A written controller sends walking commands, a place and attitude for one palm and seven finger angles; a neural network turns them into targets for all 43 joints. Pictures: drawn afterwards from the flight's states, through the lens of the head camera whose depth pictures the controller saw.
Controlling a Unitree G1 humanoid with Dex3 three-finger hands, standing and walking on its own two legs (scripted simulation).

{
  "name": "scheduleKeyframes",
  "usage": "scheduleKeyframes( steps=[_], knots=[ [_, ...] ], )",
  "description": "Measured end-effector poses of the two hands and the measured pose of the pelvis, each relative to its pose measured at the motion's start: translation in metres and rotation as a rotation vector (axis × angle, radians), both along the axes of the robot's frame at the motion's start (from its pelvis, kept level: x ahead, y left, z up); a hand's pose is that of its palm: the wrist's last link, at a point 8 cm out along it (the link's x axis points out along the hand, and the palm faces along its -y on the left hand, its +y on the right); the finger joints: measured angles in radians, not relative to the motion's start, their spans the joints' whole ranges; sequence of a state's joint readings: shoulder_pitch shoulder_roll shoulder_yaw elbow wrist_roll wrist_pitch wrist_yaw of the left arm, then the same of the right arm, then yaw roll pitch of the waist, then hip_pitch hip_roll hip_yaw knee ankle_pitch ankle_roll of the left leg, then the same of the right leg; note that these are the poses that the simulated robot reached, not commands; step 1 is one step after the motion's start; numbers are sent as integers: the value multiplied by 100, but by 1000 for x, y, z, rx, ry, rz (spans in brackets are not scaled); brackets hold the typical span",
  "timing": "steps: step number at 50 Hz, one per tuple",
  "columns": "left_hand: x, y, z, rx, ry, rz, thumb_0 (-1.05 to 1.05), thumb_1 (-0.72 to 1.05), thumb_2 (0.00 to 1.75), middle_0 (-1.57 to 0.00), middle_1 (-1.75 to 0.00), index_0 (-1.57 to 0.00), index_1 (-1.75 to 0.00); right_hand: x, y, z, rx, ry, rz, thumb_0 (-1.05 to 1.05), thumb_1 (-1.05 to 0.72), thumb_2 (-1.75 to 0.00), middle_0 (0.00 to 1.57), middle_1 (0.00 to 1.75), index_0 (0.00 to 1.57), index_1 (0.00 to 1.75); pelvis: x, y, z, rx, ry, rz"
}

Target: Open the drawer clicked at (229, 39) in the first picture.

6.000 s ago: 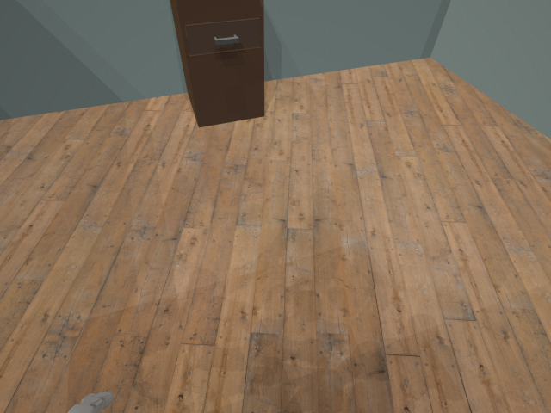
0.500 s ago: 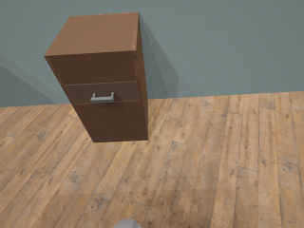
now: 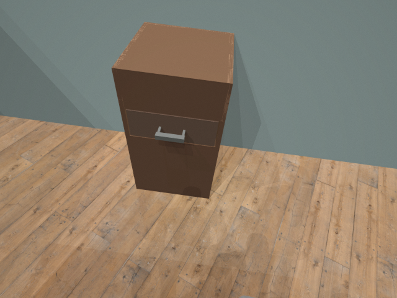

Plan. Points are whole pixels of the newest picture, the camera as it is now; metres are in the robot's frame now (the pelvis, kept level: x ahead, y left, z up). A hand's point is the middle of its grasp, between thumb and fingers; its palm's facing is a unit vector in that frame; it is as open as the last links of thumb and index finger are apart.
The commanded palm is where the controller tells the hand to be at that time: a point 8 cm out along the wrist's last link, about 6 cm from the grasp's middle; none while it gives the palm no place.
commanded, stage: take the last steps up to it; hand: left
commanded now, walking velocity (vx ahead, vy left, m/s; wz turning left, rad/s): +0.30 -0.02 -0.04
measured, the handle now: (170, 134) +0.78 +0.17 -0.25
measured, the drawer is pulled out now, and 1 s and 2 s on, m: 0.00 0.00 0.00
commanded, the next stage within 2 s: come to a stop and stand still in 0.54 s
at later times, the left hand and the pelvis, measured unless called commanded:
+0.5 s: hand (147, 249) +0.27 +0.15 -0.17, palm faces +0.01 -0.98 -0.21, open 7.2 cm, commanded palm none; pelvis +0.18 -0.03 -0.01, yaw +0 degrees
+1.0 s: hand (139, 239) +0.29 +0.18 -0.18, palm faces -0.02 -0.98 -0.21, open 7.3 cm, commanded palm none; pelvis +0.27 -0.01 +0.00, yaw -4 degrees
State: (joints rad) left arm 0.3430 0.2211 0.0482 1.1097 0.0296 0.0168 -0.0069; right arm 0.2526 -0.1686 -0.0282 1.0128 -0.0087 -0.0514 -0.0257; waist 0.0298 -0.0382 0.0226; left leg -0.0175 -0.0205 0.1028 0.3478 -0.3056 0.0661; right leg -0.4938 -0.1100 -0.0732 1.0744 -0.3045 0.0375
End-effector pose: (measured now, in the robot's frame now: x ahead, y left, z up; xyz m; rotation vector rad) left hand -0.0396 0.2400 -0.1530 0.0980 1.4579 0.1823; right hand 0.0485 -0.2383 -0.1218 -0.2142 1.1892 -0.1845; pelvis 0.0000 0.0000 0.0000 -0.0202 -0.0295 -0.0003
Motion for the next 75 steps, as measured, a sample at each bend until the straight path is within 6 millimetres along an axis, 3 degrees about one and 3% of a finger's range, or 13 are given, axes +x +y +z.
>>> scheduleKeyframes(
  steps=[6, 12, 16, 19, 24, 30, 37, 43, 49, 57, 62, 68, 75],
  knots=[
    [101, 2, 0, -5, -151, -47, 1, 91, 90, -19, -30, -20, -30, -48, 8, -9, 7, 209, -69, -1, -93, -89, 20, 30, 20, 30, 34, 6, -2, 11, 2, 6],
    [208, -14, 1, -9, -251, -138, 1, 91, 90, -19, -30, -20, -30, -82, 25, -18, 62, 398, -160, 0, -91, -89, 20, 30, 20, 30, 78, 0, -12, 19, 7, 4],
    [277, -33, -1, 0, -323, -191, 1, 91, 90, -20, -30, -20, -30, -83, 31, -26, 110, 504, -211, 0, -91, -89, 20, 30, 20, 30, 116, -11, -23, 16, 7, -7],
    [306, -43, -2, 12, -375, -183, 1, 91, 89, -20, -30, -20, -30, -60, 27, -34, 138, 529, -226, 0, -91, -89, 20, 30, 20, 30, 142, -21, -29, 17, -3, -9],
    [300, -47, 6, 26, -299, -126, 0, 91, 89, -20, -30, -20, -30, 35, 9, -38, 138, 373, -178, 1, -90, -89, 20, 30, 20, 30, 174, -27, -16, 8, -13, -2],
    [289, -29, 13, 63, -173, -96, -1, 95, 89, -20, -30, -20, -30, 159, -3, -31, 110, 149, -105, 1, -92, -89, 20, 30, 20, 30, 210, -25, -4, 9, 13, -7],
    [285, -21, -2, 9, -65, -25, 0, 93, 89, -20, -30, -20, -30, 249, -3, -24, 41, 67, -30, 2, -94, -89, 19, 30, 20, 30, 258, -3, -9, -12, 17, -19],
    [296, -21, -12, -24, 17, -26, 1, 92, 89, -20, -30, -20, -30, 293, 22, -19, 39, 40, -16, 1, -92, -89, 19, 30, 20, 30, 280, 5, -9, 24, 23, -48],
    [325, -16, 0, 22, 1, -86, 1, 91, 89, -20, -30, -20, -30, 295, 10, -20, 44, 31, -63, -1, -93, -89, 20, 30, 21, 30, 269, -4, -4, 15, 41, -70],
    [359, -28, 13, 148, -175, -133, 1, 91, 89, -20, -30, -20, -30, 253, -50, -47, 73, 81, -106, 0, -91, -89, 20, 30, 21, 30, 250, -47, -20, 52, 24, -74],
    [354, -57, 30, 149, -204, -146, 1, 91, 89, -20, -30, -20, -30, 229, -76, -47, 97, 116, -127, 0, -91, -89, 20, 30, 20, 30, 248, -63, -11, 59, 11, -66],
    [351, -82, 37, 111, -213, -137, 1, 91, 89, -20, -30, -20, -30, 204, -87, -36, 99, 168, -118, 0, -91, -89, 19, 30, 20, 30, 246, -74, 1, 76, 29, -55],
    [328, -74, 35, 111, -188, -80, 1, 92, 89, -20, -30, -21, -30, 199, -79, -31, 83, 226, -67, 0, -91, -90, 19, 30, 20, 30, 240, -68, 4, 76, 42, -27]
  ],
)
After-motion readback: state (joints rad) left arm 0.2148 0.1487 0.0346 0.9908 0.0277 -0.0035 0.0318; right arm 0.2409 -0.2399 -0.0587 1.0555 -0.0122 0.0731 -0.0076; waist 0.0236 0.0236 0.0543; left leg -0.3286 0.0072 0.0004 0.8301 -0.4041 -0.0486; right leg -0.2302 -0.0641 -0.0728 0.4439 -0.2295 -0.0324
